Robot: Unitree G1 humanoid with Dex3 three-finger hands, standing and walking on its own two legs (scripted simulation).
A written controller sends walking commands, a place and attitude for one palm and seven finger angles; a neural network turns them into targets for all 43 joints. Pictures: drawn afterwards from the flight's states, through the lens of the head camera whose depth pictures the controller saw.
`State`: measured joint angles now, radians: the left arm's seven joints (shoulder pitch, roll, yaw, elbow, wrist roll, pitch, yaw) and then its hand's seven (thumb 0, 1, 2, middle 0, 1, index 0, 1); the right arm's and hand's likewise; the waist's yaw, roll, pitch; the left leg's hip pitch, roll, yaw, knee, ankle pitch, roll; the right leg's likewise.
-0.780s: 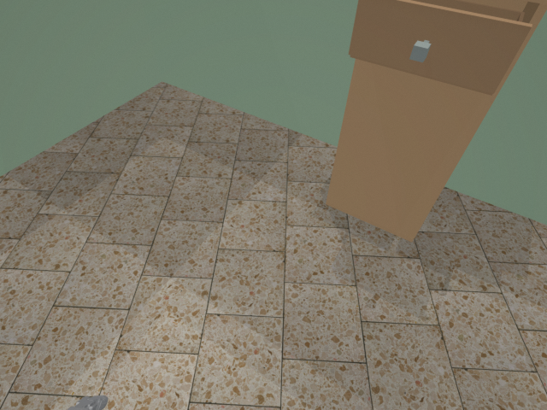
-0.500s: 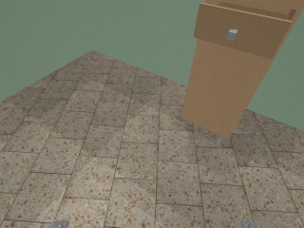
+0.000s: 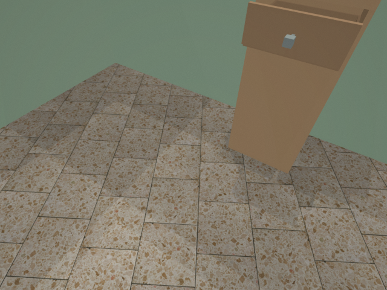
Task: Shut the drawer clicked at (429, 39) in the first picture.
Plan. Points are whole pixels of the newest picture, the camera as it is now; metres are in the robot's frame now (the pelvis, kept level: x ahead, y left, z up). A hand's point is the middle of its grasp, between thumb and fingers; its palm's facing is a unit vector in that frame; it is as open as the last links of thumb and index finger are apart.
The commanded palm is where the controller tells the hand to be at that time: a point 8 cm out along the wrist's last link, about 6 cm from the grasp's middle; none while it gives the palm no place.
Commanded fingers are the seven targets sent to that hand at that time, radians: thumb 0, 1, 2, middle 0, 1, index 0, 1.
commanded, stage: stand and wait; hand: left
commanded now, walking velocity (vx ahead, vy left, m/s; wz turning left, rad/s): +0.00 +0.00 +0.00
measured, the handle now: (290, 39) +0.91 -0.29 +0.12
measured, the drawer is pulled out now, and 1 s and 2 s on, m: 0.16 0.16 0.16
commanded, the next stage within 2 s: look at it before walking up in 0.20 s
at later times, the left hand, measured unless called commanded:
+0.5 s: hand out of the picture +0.07 +0.24 -0.16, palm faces -0.02 -0.94 -0.33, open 7.4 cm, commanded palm none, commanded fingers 0.00 0.90 0.90 -0.20 -0.30 -0.20 -0.30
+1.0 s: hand out of the picture +0.07 +0.24 -0.16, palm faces -0.03 -0.95 -0.32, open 7.4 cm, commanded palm none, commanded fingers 0.00 0.90 0.90 -0.20 -0.30 -0.20 -0.30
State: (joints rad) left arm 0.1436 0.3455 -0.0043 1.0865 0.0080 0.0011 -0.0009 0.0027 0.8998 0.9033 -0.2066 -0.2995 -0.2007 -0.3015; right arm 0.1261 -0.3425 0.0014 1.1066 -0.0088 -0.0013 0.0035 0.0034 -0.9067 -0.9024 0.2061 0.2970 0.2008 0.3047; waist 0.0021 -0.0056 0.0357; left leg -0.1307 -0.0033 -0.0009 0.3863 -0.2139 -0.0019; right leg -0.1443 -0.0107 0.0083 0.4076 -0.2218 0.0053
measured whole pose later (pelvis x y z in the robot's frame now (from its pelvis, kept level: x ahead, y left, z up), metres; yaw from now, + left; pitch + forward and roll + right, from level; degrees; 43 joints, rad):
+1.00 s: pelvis +0.00 -0.01 +0.00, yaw -2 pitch -2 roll +0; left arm 0.16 0.32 0.00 1.08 0.01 0.01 0.00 0.00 0.90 0.90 -0.21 -0.30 -0.20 -0.30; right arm 0.12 -0.32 0.00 1.09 -0.01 0.00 0.00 0.00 -0.91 -0.90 0.20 0.30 0.20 0.30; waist 0.02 0.00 0.03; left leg -0.14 0.02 0.03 0.40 -0.22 -0.01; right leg -0.17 0.01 0.04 0.42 -0.22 0.00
